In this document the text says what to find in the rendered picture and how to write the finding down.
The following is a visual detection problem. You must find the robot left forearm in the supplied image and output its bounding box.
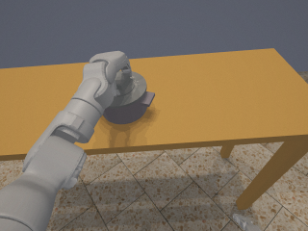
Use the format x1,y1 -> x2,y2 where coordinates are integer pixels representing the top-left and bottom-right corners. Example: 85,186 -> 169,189
22,57 -> 116,172

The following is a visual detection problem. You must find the right robot hand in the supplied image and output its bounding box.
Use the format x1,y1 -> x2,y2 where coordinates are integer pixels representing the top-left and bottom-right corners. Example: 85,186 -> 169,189
232,214 -> 261,231

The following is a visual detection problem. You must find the left robot upper arm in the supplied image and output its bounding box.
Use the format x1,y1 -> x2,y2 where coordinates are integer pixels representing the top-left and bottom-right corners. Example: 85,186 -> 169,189
0,133 -> 87,231

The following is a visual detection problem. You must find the left robot hand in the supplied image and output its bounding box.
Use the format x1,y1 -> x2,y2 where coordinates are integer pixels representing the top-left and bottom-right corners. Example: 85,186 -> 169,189
89,51 -> 132,97

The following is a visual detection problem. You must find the table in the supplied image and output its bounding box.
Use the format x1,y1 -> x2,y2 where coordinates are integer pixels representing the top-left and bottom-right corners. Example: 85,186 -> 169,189
0,48 -> 308,210

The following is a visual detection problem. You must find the lid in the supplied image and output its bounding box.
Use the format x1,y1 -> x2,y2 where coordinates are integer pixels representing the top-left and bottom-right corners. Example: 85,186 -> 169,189
108,70 -> 147,109

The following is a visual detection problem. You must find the pot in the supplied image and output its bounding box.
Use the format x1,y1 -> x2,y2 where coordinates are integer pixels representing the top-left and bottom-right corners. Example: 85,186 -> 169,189
103,91 -> 155,125

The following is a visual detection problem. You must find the knob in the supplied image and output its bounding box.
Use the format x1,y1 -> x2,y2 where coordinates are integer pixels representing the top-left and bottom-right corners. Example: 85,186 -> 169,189
115,72 -> 130,90

